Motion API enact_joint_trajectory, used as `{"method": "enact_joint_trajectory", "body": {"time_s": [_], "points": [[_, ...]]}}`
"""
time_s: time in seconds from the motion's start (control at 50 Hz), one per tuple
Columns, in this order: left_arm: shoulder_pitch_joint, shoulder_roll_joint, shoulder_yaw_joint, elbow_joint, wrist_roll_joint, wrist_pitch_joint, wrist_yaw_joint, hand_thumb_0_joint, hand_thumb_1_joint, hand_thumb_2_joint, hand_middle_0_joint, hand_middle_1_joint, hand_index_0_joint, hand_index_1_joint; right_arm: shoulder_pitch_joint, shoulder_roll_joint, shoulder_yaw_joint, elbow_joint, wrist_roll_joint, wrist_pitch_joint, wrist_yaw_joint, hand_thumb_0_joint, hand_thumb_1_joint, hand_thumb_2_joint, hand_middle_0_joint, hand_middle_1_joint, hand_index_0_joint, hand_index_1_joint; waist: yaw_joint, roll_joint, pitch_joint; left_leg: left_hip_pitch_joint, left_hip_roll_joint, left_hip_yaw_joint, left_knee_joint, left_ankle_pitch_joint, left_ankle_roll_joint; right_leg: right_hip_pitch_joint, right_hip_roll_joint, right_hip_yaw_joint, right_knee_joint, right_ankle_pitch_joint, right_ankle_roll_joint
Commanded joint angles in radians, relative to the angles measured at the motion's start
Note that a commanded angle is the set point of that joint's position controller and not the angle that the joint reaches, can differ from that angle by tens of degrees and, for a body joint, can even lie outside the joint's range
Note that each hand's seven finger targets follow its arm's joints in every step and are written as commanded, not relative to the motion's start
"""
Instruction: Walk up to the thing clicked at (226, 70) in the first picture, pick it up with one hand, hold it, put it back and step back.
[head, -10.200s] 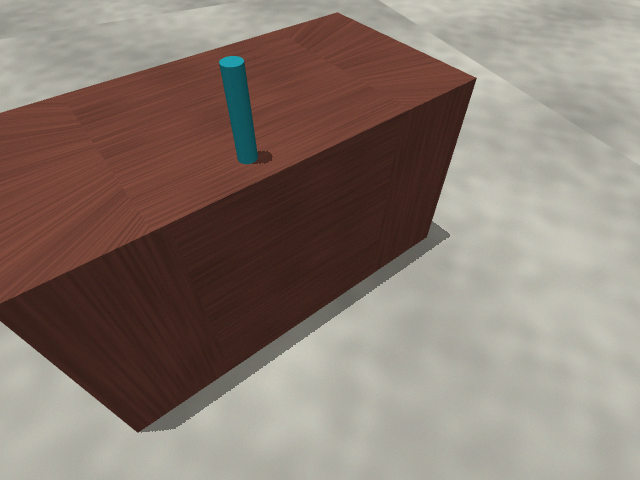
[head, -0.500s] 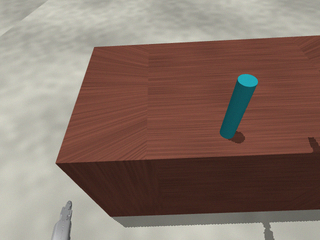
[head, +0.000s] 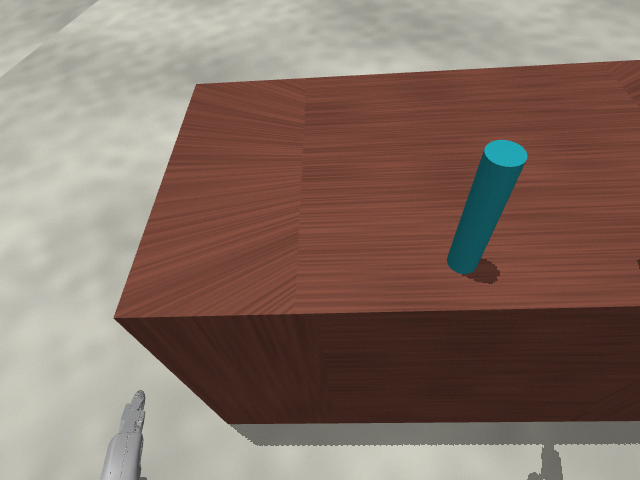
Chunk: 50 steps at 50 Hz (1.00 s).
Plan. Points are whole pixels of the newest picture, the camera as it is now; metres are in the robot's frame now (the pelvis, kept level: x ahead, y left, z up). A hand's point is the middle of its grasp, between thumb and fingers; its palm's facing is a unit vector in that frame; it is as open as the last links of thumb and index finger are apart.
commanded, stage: go down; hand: right
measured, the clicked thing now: (480, 216) +0.45 -0.17 +0.05
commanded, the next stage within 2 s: approach in 1.14 s
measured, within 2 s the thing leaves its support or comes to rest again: neither
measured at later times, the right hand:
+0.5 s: hand out of the picture +0.38 -0.37 +0.12, palm faces +0.10 +0.99 +0.02, open 17.6 cm
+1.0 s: hand out of the picture +0.38 -0.36 +0.13, palm faces +0.11 +0.99 +0.01, open 17.7 cm
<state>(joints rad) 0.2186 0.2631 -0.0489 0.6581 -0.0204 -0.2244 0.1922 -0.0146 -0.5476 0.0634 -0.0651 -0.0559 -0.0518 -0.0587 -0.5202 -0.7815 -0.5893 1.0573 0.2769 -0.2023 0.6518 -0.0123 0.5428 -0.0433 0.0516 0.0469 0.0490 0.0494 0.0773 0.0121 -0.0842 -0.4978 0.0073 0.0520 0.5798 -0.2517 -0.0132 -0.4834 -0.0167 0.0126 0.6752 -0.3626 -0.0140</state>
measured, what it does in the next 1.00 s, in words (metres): stands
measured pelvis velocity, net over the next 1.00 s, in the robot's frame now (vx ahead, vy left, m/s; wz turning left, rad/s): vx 0.00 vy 0.00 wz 0.00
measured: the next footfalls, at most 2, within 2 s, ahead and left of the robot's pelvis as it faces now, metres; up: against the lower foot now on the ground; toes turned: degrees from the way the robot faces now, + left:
none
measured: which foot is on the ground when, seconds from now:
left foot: down 0.00-1.00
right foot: down 0.00-1.00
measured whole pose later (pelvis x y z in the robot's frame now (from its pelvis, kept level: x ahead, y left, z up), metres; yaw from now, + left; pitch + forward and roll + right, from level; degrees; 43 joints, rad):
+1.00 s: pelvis +0.00 +0.00 -0.01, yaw +0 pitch +12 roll +3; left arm 0.25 0.26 -0.08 0.54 -0.01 -0.23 0.17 -0.02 -0.54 0.06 -0.06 -0.05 -0.05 -0.05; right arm -0.60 -0.84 -0.61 1.11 0.23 -0.18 0.65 -0.01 0.59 -0.05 0.05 0.05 0.05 0.06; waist 0.10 0.01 -0.10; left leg -0.56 0.00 0.06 0.64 -0.28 -0.01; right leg -0.55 -0.02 0.02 0.74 -0.39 -0.01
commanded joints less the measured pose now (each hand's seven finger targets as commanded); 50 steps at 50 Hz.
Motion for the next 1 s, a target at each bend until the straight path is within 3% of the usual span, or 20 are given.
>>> {"method": "enact_joint_trajectory", "body": {"time_s": [0.0,0.02,0.06,0.14,0.22,0.28,0.34,0.4,0.44,0.48,0.52,0.58,0.62,0.68,0.8,0.82,0.84,0.88,0.92,0.98], "points": [[-0.056,0.169,0.058,-0.146,0.005,-0.057,0.009,0.0,-0.558,0.063,-0.051,-0.054,-0.048,-0.056,-0.35,-0.419,-0.066,-0.209,0.027,-0.06,-0.001,0.0,0.568,-0.05,0.05,0.049,0.05,0.049,-0.006,-0.177,-0.342,0.144,-0.015,-0.025,-0.017,0.237,0.039,0.156,0.0,0.039,-0.062,0.406,0.012],[-0.022,0.144,0.035,-0.107,0.007,-0.054,0.007,0.0,-0.566,0.068,-0.051,-0.053,-0.046,-0.058,-0.363,-0.429,-0.067,-0.232,0.021,-0.062,-0.001,0.0,0.556,-0.05,0.052,0.049,0.051,0.049,-0.02,-0.222,-0.358,0.136,-0.016,-0.024,-0.013,0.234,0.042,0.179,-0.002,0.04,-0.062,0.432,0.017],[-0.058,0.193,0.07,-0.167,0.006,-0.061,0.012,0.0,-0.557,0.061,-0.052,-0.056,-0.051,-0.057,-0.362,-0.43,-0.071,-0.201,0.026,-0.061,0.0,0.0,0.536,-0.053,0.054,0.048,0.052,0.048,-0.007,-0.184,-0.345,0.134,-0.019,-0.019,-0.015,0.227,0.039,0.172,-0.005,0.044,-0.056,0.427,0.015],[-0.063,0.195,0.079,-0.171,0.009,-0.065,0.01,0.0,-0.563,0.065,-0.051,-0.054,-0.048,-0.058,-0.397,-0.437,-0.065,-0.183,0.014,-0.058,-0.004,0.0,0.548,-0.052,0.054,0.049,0.053,0.049,0.007,-0.191,-0.361,0.097,-0.021,-0.021,-0.006,0.232,0.041,0.19,-0.007,0.044,-0.041,0.459,0.017],[-0.033,0.113,0.011,-0.13,0.005,-0.062,-0.003,0.0,-0.558,0.061,-0.052,-0.053,-0.049,-0.056,-0.413,-0.428,-0.05,-0.171,0.006,-0.061,0.0,0.0,0.553,-0.052,0.053,0.049,0.053,0.049,-0.01,-0.193,-0.318,0.096,-0.019,-0.02,0.0,0.2,0.041,0.127,-0.004,0.04,-0.046,0.376,0.013],[-0.017,0.179,0.064,-0.164,0.009,-0.063,0.006,0.0,-0.556,0.06,-0.049,-0.051,-0.047,-0.053,-0.416,-0.474,-0.07,-0.164,0.004,-0.051,0.001,0.0,0.583,-0.048,0.05,0.05,0.051,0.05,0.002,-0.201,-0.344,0.102,-0.02,-0.021,-0.003,0.196,0.041,0.141,-0.003,0.041,-0.053,0.358,0.015],[-0.039,0.183,0.057,-0.213,0.008,-0.073,0.004,0.0,-0.551,0.057,-0.049,-0.052,-0.048,-0.053,-0.403,-0.424,-0.041,-0.084,0.003,-0.037,0.006,0.0,0.574,-0.048,0.052,0.05,0.051,0.05,0.02,-0.158,-0.297,0.071,-0.022,-0.019,-0.003,0.184,0.041,0.115,-0.005,0.042,-0.048,0.347,0.015],[-0.022,0.152,0.034,-0.194,0.01,-0.072,-0.002,0.0,-0.557,0.061,-0.05,-0.051,-0.047,-0.053,-0.443,-0.453,-0.053,-0.12,-0.004,-0.046,0.005,0.0,0.611,-0.056,0.041,0.055,0.046,0.055,0.005,-0.18,-0.336,0.084,-0.019,-0.024,0.008,0.206,0.041,0.114,-0.001,0.038,-0.03,0.359,0.013],[-0.038,0.18,0.05,-0.253,0.01,-0.079,0.001,0.0,-0.559,0.063,-0.049,-0.051,-0.046,-0.054,-0.454,-0.484,-0.072,-0.144,-0.006,-0.05,0.003,0.0,0.602,-0.053,0.047,0.053,0.049,0.053,0.008,-0.171,-0.384,0.104,-0.019,-0.023,0.019,0.225,0.039,0.126,-0.001,0.04,-0.023,0.382,0.014],[-0.018,0.155,0.026,-0.231,0.011,-0.075,-0.002,0.0,-0.556,0.061,-0.049,-0.053,-0.048,-0.054,-0.43,-0.472,-0.068,-0.116,-0.008,-0.047,-0.002,0.0,0.609,-0.05,0.044,0.052,0.047,0.052,-0.003,-0.2,-0.343,0.092,-0.02,-0.02,0.016,0.194,0.043,0.114,0.0,0.039,-0.029,0.361,0.017],[0.019,0.172,0.064,-0.176,0.011,-0.072,-0.003,0.0,-0.552,0.059,-0.048,-0.053,-0.048,-0.053,-0.466,-0.484,-0.068,-0.181,-0.007,-0.055,-0.004,0.0,0.597,-0.046,0.049,0.05,0.051,0.05,-0.002,-0.244,-0.371,0.083,-0.02,-0.023,0.018,0.191,0.043,0.135,0.0,0.039,-0.03,0.359,0.018],[-0.041,0.172,0.043,-0.246,0.01,-0.081,-0.005,0.0,-0.551,0.059,-0.049,-0.053,-0.048,-0.054,-0.43,-0.465,-0.059,-0.149,-0.009,-0.046,-0.007,0.0,0.585,-0.049,0.051,0.05,0.052,0.05,-0.005,-0.208,-0.332,0.08,-0.022,-0.019,0.014,0.164,0.043,0.103,-0.003,0.039,-0.04,0.31,0.019],[-0.033,0.138,0.015,-0.239,0.01,-0.082,-0.006,0.0,-0.554,0.06,-0.049,-0.052,-0.047,-0.053,-0.444,-0.447,-0.045,-0.156,-0.01,-0.049,-0.005,0.0,0.592,-0.052,0.049,0.052,0.051,0.052,-0.005,-0.224,-0.341,0.057,-0.026,-0.016,0.02,0.168,0.045,0.123,-0.011,0.045,-0.033,0.36,0.027],[0.057,0.175,0.056,-0.208,0.011,-0.073,-0.005,0.0,-0.561,0.066,-0.048,-0.051,-0.045,-0.055,-0.371,-0.439,-0.061,-0.119,0.004,-0.042,0.003,0.0,0.594,-0.054,0.047,0.052,0.05,0.052,0.007,-0.207,-0.344,0.054,-0.03,-0.009,0.026,0.192,0.044,0.145,-0.016,0.053,-0.023,0.439,0.029],[0.066,0.169,0.056,-0.193,0.011,-0.065,-0.007,0.0,-0.565,0.067,-0.049,-0.05,-0.044,-0.055,-0.428,-0.475,-0.09,-0.235,0.002,-0.043,0.001,0.0,0.576,-0.054,0.05,0.051,0.051,0.051,-0.009,-0.241,-0.418,0.105,-0.023,-0.02,0.04,0.301,0.05,0.19,-0.009,0.046,0.001,0.594,0.031],[-0.029,0.177,0.046,-0.301,0.008,-0.075,-0.007,0.0,-0.564,0.067,-0.047,-0.049,-0.042,-0.054,-0.438,-0.459,-0.086,-0.195,0.004,-0.043,-0.001,0.0,0.59,-0.049,0.052,0.051,0.052,0.051,0.004,-0.184,-0.386,0.089,-0.026,-0.016,0.033,0.277,0.046,0.17,-0.017,0.052,0.001,0.578,0.028],[0.003,0.185,0.068,-0.253,0.009,-0.071,-0.001,0.0,-0.564,0.067,-0.047,-0.048,-0.041,-0.053,-0.416,-0.45,-0.081,-0.174,-0.001,-0.04,-0.002,0.0,0.601,-0.051,0.049,0.053,0.051,0.053,0.001,-0.191,-0.354,0.078,-0.027,-0.016,0.033,0.259,0.048,0.16,-0.018,0.051,-0.005,0.564,0.029],[-0.004,0.15,0.029,-0.249,0.01,-0.068,-0.008,0.0,-0.563,0.067,-0.047,-0.048,-0.041,-0.054,-0.435,-0.42,-0.061,-0.179,-0.004,-0.039,-0.003,0.0,0.589,-0.051,0.051,0.052,0.051,0.052,0.003,-0.192,-0.323,0.077,-0.026,-0.019,0.025,0.234,0.049,0.128,-0.013,0.045,-0.014,0.5,0.023],[0.021,0.164,0.048,-0.244,0.011,-0.068,-0.005,0.0,-0.553,0.059,-0.048,-0.049,-0.046,-0.051,-0.4,-0.468,-0.08,-0.149,-0.017,-0.038,-0.005,0.0,0.588,-0.054,0.05,0.053,0.052,0.053,0.003,-0.188,-0.307,0.099,-0.021,-0.023,0.019,0.208,0.047,0.084,-0.004,0.035,-0.023,0.397,0.015],[0.046,0.146,0.026,-0.28,0.01,-0.062,-0.009,0.0,-0.542,0.048,-0.049,-0.051,-0.051,-0.048,-0.363,-0.454,-0.081,-0.12,-0.012,-0.03,0.005,0.0,0.608,-0.058,0.044,0.057,0.047,0.057,-0.001,-0.182,-0.314,0.126,-0.019,-0.023,0.016,0.198,0.042,0.075,0.003,0.028,-0.035,0.328,0.01]]}}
